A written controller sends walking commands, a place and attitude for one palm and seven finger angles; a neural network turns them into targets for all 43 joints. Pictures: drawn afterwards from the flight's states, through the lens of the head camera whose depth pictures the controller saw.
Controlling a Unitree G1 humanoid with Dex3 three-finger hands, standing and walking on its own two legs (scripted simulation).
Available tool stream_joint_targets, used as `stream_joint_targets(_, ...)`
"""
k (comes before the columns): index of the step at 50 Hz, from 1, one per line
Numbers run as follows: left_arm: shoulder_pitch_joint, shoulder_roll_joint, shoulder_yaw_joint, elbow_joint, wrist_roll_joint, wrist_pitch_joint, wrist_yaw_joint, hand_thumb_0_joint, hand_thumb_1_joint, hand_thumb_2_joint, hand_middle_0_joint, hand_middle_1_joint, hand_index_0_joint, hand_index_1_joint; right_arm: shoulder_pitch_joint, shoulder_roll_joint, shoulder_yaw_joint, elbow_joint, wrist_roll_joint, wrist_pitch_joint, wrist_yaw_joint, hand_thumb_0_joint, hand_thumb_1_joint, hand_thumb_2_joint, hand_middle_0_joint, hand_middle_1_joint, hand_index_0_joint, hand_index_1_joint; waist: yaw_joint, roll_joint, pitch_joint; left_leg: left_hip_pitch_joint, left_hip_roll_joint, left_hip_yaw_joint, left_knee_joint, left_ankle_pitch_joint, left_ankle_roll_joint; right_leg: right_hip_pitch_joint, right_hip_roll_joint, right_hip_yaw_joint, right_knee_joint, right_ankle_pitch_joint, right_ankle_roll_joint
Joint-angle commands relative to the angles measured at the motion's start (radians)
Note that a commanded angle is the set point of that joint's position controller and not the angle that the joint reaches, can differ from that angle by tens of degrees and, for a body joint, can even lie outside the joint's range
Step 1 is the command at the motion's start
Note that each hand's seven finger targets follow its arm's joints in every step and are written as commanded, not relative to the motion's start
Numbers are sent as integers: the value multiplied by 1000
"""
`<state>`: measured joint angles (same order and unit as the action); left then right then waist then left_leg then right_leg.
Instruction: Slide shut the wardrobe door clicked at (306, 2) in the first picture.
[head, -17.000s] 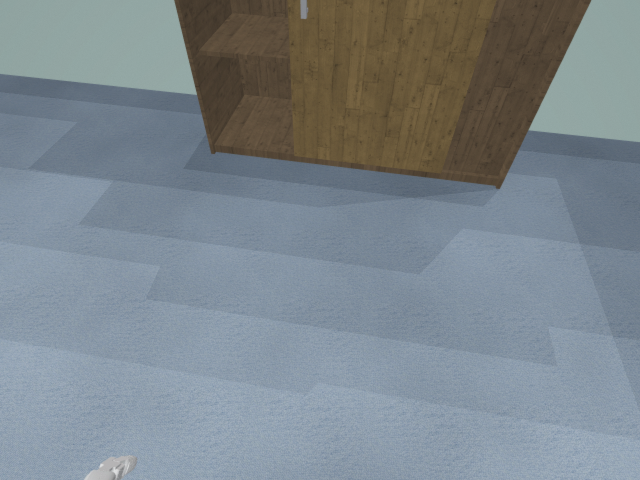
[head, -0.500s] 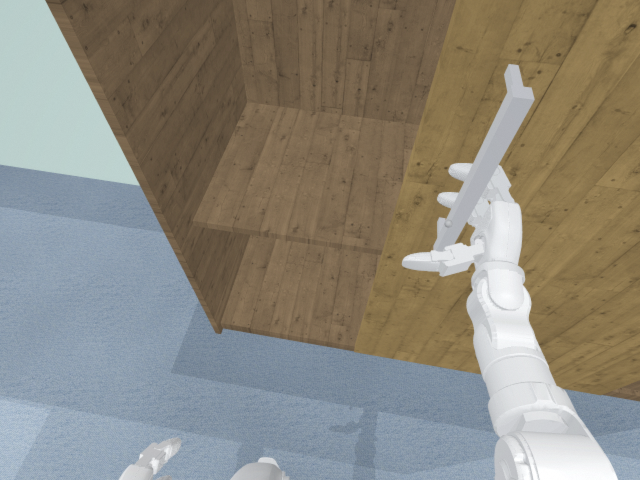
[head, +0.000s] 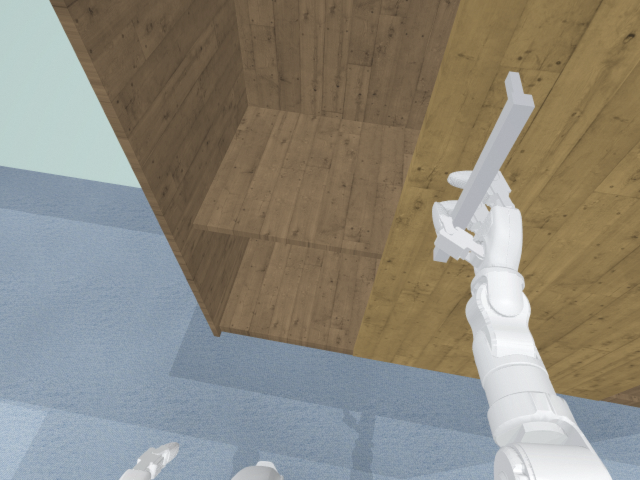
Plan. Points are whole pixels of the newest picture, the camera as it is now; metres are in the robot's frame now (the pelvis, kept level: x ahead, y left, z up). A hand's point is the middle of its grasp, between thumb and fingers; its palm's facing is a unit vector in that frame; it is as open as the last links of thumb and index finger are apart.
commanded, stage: grip the handle and tug to test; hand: right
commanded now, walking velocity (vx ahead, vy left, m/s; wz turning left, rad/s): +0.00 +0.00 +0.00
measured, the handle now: (470, 183) +0.48 -0.13 +0.11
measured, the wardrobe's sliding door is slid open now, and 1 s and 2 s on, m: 0.43 0.43 0.42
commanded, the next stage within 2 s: tug the door sideways, standing still in 0.80 s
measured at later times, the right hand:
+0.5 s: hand (447, 227) +0.42 -0.10 +0.08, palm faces +0.06 +1.00 -0.02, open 5.7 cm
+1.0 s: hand (448, 230) +0.42 -0.10 +0.09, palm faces +0.03 +1.00 +0.00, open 6.0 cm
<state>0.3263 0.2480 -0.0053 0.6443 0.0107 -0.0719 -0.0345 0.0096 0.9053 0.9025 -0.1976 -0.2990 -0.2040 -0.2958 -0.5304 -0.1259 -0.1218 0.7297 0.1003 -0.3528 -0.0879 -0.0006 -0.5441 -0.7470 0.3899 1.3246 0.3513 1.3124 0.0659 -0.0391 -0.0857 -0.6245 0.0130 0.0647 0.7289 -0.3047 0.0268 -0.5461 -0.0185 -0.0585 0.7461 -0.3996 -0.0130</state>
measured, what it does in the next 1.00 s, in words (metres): stands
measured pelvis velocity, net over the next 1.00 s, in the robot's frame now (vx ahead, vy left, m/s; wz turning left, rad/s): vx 0.04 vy -0.01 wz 0.02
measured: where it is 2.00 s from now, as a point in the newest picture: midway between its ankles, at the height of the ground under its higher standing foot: outside the picture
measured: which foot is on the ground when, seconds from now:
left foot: down 0.00-1.00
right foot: down 0.00-1.00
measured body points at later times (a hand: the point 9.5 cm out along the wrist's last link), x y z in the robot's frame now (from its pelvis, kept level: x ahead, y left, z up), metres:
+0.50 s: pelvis +0.00 +0.00 +0.00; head +0.07 +0.01 +0.45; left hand +0.09 +0.25 -0.12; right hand +0.41 -0.16 +0.09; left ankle +0.03 +0.10 -0.71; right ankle -0.02 -0.11 -0.71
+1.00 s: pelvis +0.04 -0.01 +0.01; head +0.10 +0.01 +0.45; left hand +0.15 +0.24 -0.10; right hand +0.41 -0.16 +0.09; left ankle +0.03 +0.10 -0.71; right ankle -0.02 -0.11 -0.71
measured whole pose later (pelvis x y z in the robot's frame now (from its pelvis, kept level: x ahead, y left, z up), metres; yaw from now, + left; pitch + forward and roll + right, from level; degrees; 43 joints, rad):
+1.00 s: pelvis +0.04 -0.01 +0.01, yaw +1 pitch +13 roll +1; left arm 0.31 0.24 0.01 0.57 0.00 -0.07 -0.05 0.01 0.91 0.90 -0.20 -0.30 -0.20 -0.30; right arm -0.27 -0.09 -0.05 0.36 0.11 -0.24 -0.09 0.01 -0.77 -0.79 0.29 1.35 0.28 1.32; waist 0.05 -0.05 -0.10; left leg -0.55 0.00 0.05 0.66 -0.32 0.02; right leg -0.47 -0.03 -0.07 0.67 -0.42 -0.01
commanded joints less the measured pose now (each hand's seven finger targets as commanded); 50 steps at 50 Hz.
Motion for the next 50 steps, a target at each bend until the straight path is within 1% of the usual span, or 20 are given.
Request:
stream_joint_targets(1,35,125,46,-98,-1,-37,10,0,900,900,-200,-300,-200,-300,-357,-124,-30,-212,-8,-73,11,0,-900,-900,450,1400,450,1400,11,77,-341,288,-19,-50,-66,325,-8,56,25,36,-85,276,-3)
stream_joint_targets(3,33,125,44,-101,-1,-35,13,0,900,900,-200,-300,-200,-300,-350,-136,-45,-186,-7,-69,16,0,-900,-900,450,1400,450,1400,6,100,-324,298,-18,-56,-71,317,-9,30,26,33,-87,253,-5)
stream_joint_targets(8,34,119,46,-105,-1,-36,13,0,900,900,-200,-300,-200,-300,-359,-117,-28,-218,-6,-69,21,0,-900,-900,450,1400,450,1400,2,40,-359,283,-19,-45,-57,346,-5,73,25,36,-83,309,1)
stream_joint_targets(10,38,120,49,-105,-1,-38,11,0,900,900,-200,-300,-200,-300,-361,-112,-18,-230,-6,-68,17,0,-900,-900,450,1400,450,1400,3,71,-372,290,-21,-44,-56,355,-6,76,23,41,-82,323,1)
stream_joint_targets(13,37,117,48,-101,-1,-38,8,0,900,900,-200,-300,-200,-300,-395,-72,25,-239,-13,-69,14,0,-900,-900,450,1400,450,1400,20,48,-349,253,-21,-38,-58,333,-7,93,22,43,-81,312,1)
stream_joint_targets(15,40,125,50,-100,0,-35,9,0,900,900,-200,-300,-200,-300,-354,-104,-5,-214,-17,-65,6,0,-900,-900,450,1400,450,1400,10,73,-348,262,-23,-39,-58,340,-5,80,21,42,-80,319,-1)
stream_joint_targets(17,39,119,49,-97,-2,-36,9,0,900,900,-200,-300,-200,-300,-408,-74,30,-228,-22,-68,7,0,-900,-900,450,1400,450,1400,25,56,-343,241,-22,-37,-56,323,-7,91,20,46,-79,307,1)
stream_joint_targets(22,38,118,49,-103,-1,-36,7,0,900,900,-200,-300,-200,-300,-347,-81,22,-240,-20,-64,13,0,-900,-900,450,1400,450,1400,8,56,-366,269,-21,-37,-49,351,-4,91,21,46,-78,335,2)
stream_joint_targets(25,33,121,48,-115,-3,-36,6,0,900,900,-200,-300,-200,-300,-305,-84,15,-237,-13,-55,16,0,-900,-900,450,1400,450,1400,-1,101,-349,289,-22,-40,-60,341,-4,67,23,43,-85,311,-3)
stream_joint_targets(26,30,118,48,-119,-2,-36,5,0,900,900,-200,-300,-200,-300,-281,-83,10,-247,-11,-54,19,0,-900,-900,450,1400,450,1400,-8,73,-356,300,-21,-44,-61,350,-5,71,24,36,-87,312,-3)
stream_joint_targets(29,24,116,46,-127,-5,-37,6,0,900,900,-200,-300,-200,-300,-246,-87,5,-280,-3,-44,29,0,-900,-900,450,1400,450,1400,-14,83,-355,321,-20,-45,-63,378,-6,67,24,31,-89,325,-4)
stream_joint_targets(30,25,118,49,-128,-5,-35,7,0,900,900,-200,-300,-200,-300,-207,-120,-28,-277,-3,-41,28,0,-900,-900,450,1400,450,1400,-26,93,-359,339,-20,-49,-63,394,-4,59,23,30,-90,338,-4)
stream_joint_targets(31,23,113,46,-136,-5,-36,4,0,900,900,-200,-300,-200,-300,-172,-94,-10,-291,1,-37,33,0,-900,-900,450,1400,450,1400,-28,95,-364,354,-19,-49,-61,415,-5,60,25,27,-92,348,-4)
stream_joint_targets(35,5,106,49,-166,-8,-38,-5,0,900,900,-200,-300,-200,-300,-37,-103,-19,-399,13,-28,44,0,-900,-900,450,1400,450,1400,-64,62,-390,413,-13,-53,-59,509,3,66,27,15,-97,421,-2)
stream_joint_targets(38,-5,101,47,-183,-12,-36,-10,0,900,900,-200,-300,-200,-300,63,-93,-17,-464,21,-15,45,0,-900,-900,450,1400,450,1400,-70,98,-374,440,-11,-49,-61,552,1,62,23,9,-109,438,-1)
stream_joint_targets(40,-17,100,48,-196,-12,-36,-13,0,900,900,-200,-300,-200,-300,109,-87,-5,-522,20,-7,43,0,-900,-900,450,1400,450,1400,-76,68,-374,447,-7,-49,-66,586,5,86,21,5,-110,479,0)
stream_joint_targets(44,-14,94,52,-202,-10,-34,-13,0,900,900,-200,-300,-200,-300,194,-84,-8,-595,22,15,31,0,-900,-900,450,1400,450,1400,-76,106,-379,475,0,-50,-64,673,-1,95,16,1,-109,531,0)
stream_joint_targets(45,-22,95,53,-205,-10,-32,-12,0,900,900,-200,-300,-200,-300,223,-100,-15,-615,17,21,30,0,-900,-900,450,1400,450,1400,-83,84,-379,485,3,-55,-62,701,2,94,15,-1,-108,552,0)
stream_joint_targets(46,-24,88,48,-201,-11,-32,-12,0,900,900,-200,-300,-200,-300,144,-28,67,-648,9,24,30,0,-900,-900,450,1400,450,1400,-53,19,-372,440,0,-45,-64,685,-2,148,16,1,-102,582,6)
stream_joint_targets(50,20,97,61,-131,-2,-35,2,0,900,900,-200,-300,-200,-300,-120,35,144,-566,-18,46,-14,0,-900,-900,450,1400,450,1400,26,72,-323,279,-16,-21,-70,577,-10,214,-8,35,-65,616,15)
